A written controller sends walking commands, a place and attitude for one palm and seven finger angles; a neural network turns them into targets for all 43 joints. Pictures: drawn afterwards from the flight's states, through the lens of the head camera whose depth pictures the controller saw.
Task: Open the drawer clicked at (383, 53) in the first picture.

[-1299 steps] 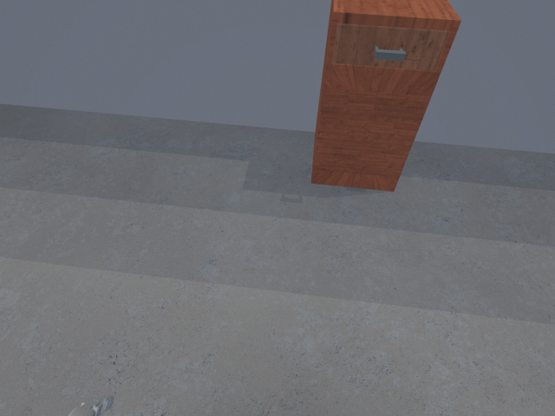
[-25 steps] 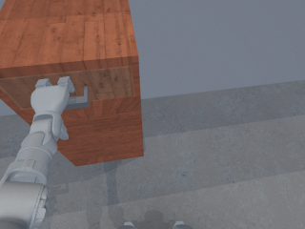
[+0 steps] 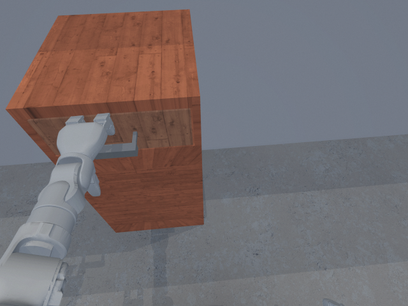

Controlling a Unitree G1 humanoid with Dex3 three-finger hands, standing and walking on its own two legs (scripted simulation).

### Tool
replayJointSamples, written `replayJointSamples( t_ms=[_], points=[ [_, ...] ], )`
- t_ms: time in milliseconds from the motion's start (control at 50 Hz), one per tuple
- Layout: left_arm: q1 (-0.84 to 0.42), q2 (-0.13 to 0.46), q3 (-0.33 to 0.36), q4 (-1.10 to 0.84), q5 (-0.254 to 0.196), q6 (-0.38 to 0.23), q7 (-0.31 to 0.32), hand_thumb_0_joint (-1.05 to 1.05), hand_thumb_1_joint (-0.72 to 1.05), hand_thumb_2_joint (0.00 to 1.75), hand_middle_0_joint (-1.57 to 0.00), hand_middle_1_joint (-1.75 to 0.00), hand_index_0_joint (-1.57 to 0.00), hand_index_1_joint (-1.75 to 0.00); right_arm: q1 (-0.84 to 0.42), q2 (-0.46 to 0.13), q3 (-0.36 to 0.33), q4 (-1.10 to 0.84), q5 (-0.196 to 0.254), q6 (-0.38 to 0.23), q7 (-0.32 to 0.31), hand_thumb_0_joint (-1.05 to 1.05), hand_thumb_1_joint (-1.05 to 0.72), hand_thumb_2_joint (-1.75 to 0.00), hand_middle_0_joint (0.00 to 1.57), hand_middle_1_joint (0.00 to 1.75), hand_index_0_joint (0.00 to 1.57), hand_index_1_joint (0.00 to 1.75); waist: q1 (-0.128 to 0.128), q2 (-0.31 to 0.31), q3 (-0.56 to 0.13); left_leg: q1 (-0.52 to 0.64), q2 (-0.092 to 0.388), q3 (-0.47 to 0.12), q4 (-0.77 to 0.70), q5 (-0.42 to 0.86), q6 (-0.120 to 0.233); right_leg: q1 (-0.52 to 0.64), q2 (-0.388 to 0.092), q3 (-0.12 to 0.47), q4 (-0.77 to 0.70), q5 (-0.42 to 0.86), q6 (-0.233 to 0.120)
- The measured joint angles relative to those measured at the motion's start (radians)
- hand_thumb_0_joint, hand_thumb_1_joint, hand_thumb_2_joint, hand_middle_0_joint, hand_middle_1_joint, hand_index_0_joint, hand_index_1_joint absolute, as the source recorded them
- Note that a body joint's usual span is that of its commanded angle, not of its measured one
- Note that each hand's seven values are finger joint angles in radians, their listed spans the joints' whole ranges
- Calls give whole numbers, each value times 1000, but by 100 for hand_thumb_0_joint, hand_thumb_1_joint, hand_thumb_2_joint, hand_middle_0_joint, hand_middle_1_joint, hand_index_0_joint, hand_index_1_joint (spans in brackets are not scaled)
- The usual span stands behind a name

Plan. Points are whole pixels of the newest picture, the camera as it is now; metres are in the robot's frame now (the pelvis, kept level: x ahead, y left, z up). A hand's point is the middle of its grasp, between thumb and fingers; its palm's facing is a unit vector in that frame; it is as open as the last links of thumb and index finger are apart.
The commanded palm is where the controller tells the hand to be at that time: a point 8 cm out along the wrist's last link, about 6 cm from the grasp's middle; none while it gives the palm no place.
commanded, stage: re-aim the fingers above the handle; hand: left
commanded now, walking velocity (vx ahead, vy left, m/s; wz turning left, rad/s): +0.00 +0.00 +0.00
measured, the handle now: (116, 143) +0.49 +0.25 -0.02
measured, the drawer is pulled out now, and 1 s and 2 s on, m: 0.00 0.00 0.00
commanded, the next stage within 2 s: none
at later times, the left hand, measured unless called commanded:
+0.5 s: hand (101, 153) +0.42 +0.25 +0.03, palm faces -0.07 -0.03 -1.00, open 13.8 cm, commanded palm +0.40 +0.26 +0.10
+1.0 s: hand (107, 148) +0.43 +0.23 +0.04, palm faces +0.01 -0.05 -1.00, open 13.8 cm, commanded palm +0.40 +0.26 +0.10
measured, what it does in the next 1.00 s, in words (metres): stands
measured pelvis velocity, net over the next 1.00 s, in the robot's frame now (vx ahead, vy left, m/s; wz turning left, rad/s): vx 0.00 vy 0.00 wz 0.00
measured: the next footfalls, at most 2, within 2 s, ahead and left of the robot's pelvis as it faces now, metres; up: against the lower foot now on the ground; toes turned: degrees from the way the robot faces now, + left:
none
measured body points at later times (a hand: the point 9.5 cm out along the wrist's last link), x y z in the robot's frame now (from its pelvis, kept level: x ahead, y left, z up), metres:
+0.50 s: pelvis +0.00 -0.01 +0.00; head +0.06 -0.02 +0.44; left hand +0.42 +0.25 +0.09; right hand +0.06 -0.29 -0.13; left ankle -0.02 +0.09 -0.72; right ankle -0.02 -0.12 -0.72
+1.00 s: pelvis +0.00 +0.00 +0.00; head +0.06 +0.00 +0.44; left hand +0.42 +0.23 +0.09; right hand +0.07 -0.27 -0.13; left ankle -0.02 +0.09 -0.72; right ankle -0.02 -0.12 -0.72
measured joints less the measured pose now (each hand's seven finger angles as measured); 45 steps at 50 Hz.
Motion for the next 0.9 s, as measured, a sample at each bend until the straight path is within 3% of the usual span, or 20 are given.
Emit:
replayJointSamples(
  t_ms=[140,240,340,460,560,680,800,900],
  points=[
    [-3,0,30,-17,18,-70,49,0,-49,30,-32,-120,-32,-120,2,-4,-15,18,-11,-8,-5,0,-90,-90,20,29,20,30,3,-1,1,-35,3,-5,24,-7,-8,-36,4,-6,27,-9,-7],
    [-25,18,60,34,22,-35,83,0,-49,30,-32,-120,-32,-120,7,-2,-12,37,-9,-3,-2,0,-90,-90,20,29,20,30,-7,4,-4,-47,9,2,26,-9,-11,-53,10,0,34,-9,-11],
    [-20,35,61,57,3,5,52,0,-49,30,-32,-120,-32,-120,31,-2,-12,40,-2,4,-2,0,-90,-90,20,29,20,30,-13,12,-9,-35,15,6,10,-4,-13,-44,15,5,18,-2,-13],
    [-5,25,48,45,-8,-40,10,0,-49,30,-32,-120,-32,-120,47,-4,-12,45,2,7,-11,0,-90,-90,20,29,20,30,-21,8,-5,-19,15,4,-1,0,-13,-26,15,3,6,2,-13],
    [-12,26,73,37,21,-90,43,0,-49,30,-32,-120,-32,-120,38,-6,-16,41,-3,-1,-13,0,-90,-90,20,29,20,30,-28,-2,-1,-40,16,7,13,-2,-14,-49,15,6,22,0,-14],
    [-20,46,107,55,22,-56,94,0,-49,30,-32,-120,-32,-120,26,-9,-18,47,-5,-3,-4,0,-90,-90,20,29,20,30,-23,2,-10,-57,17,18,21,-4,-11,-69,17,16,30,2,-10],
    [-20,53,57,87,-4,4,47,0,-49,30,-31,-120,-32,-120,35,-7,-15,43,7,-5,-2,0,-90,-90,20,29,20,30,-15,9,-11,-40,12,11,8,1,-6,-46,12,9,10,7,-5],
    [-16,20,1,30,-12,-47,8,-1,-49,30,-32,-120,-32,-120,39,0,-17,38,2,-14,-11,0,-90,-90,20,29,20,30,-11,0,-1,-31,3,-3,11,2,-3,-28,3,-5,6,4,-2]
  ],
)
